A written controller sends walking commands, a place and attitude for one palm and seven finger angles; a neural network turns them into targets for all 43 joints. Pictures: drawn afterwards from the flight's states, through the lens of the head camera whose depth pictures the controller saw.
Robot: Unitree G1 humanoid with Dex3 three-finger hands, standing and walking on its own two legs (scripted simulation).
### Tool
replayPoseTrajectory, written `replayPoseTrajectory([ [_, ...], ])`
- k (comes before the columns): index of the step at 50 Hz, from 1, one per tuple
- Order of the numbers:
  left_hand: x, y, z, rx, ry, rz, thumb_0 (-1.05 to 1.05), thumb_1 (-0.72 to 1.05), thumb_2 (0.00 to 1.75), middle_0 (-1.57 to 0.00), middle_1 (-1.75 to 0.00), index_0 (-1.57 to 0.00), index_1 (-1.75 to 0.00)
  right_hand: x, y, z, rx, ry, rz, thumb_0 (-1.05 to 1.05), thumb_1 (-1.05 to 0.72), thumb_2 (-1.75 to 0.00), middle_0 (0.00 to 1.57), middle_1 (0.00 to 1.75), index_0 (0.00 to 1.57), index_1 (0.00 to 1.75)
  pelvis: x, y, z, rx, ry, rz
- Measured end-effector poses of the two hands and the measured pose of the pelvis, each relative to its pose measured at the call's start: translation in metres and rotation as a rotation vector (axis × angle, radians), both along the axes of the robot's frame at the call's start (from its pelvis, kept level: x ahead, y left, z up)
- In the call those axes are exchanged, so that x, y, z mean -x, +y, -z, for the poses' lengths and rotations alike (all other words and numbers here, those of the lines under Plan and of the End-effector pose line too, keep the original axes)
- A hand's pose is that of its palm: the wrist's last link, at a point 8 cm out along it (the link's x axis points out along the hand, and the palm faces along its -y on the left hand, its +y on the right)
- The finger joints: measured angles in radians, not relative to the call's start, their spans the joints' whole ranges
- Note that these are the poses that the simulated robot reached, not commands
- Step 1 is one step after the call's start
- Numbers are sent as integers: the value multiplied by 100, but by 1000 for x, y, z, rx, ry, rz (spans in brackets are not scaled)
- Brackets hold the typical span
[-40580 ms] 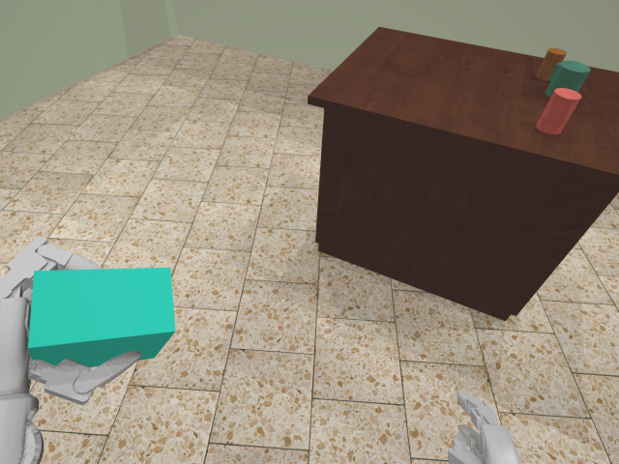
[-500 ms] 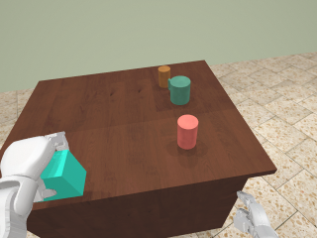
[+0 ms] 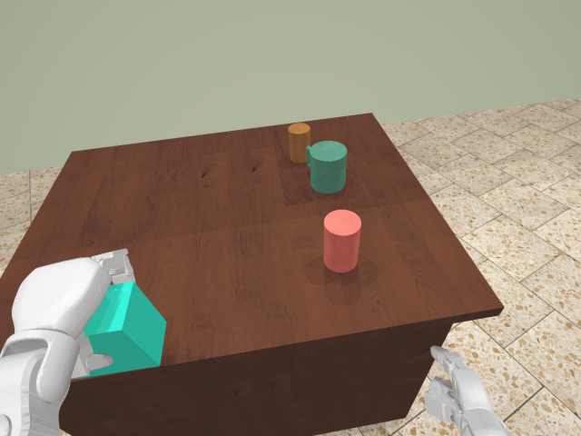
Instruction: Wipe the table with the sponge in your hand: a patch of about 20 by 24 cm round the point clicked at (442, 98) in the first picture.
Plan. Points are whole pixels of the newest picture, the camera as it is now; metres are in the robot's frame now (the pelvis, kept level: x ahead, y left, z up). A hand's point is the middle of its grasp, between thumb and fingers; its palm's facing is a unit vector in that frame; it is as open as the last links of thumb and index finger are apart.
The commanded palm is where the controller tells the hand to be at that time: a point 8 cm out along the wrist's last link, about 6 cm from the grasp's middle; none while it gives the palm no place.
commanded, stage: step back with the hand held close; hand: left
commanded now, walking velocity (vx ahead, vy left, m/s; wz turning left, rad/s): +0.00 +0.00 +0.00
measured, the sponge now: (109, 337) +0.19 +0.29 +0.07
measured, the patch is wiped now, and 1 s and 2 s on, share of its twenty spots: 0.95 0.95 0.95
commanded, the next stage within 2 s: stop stepping back and stand still in 1.84 s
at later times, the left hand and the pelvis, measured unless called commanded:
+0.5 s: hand (123, 270) +0.23 +0.25 +0.17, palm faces +0.25 -0.85 -0.46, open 10.4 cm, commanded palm +0.17 +0.30 +0.19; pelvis +0.00 +0.02 -0.01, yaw -2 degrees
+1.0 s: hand (70, 309) +0.17 +0.27 +0.17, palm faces +0.40 -0.83 -0.39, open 10.4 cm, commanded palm +0.12 +0.31 +0.19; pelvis -0.04 +0.03 -0.02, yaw +0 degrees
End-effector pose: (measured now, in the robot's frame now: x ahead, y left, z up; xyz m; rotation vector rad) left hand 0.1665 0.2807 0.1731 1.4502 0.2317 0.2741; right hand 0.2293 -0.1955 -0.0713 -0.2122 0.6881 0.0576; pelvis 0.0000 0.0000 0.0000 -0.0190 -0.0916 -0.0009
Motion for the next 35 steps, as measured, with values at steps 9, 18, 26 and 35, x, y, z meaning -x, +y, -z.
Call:
replayPoseTrajectory([
  [9, 0, 2, 3, 469, -169, 86, -1, -56, 105, -72, -132, -74, -134, 5, 1, -5, 0, -37, -7, 2, -91, -90, 20, 30, 19, 29, 3, -1, 1, 11, 17, 10],
  [18, -26, -8, 2, 939, -480, 282, -1, -56, 105, -72, -133, -74, -135, 63, -22, 4, 98, 61, 137, 1, -91, -90, 20, 30, 20, 30, -2, 8, 9, 16, 91, 27],
  [26, -24, 13, -9, 856, -489, 347, -1, -57, 106, -72, -133, -74, -135, 107, -33, 18, 132, 174, 262, 2, -91, -90, 20, 30, 20, 30, 1, 23, 13, 24, 139, 29],
  [35, 7, 28, 1, 865, -493, 257, -1, -57, 106, -72, -134, -74, -135, 102, -10, 15, 101, 91, 194, 2, -91, -90, 20, 30, 20, 30, 17, 31, 14, 26, 137, 24],
])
